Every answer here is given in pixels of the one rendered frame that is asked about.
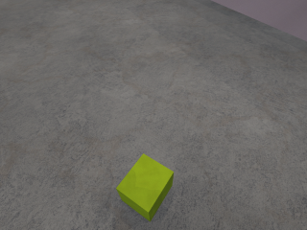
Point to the carton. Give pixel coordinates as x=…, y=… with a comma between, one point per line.
x=145, y=186

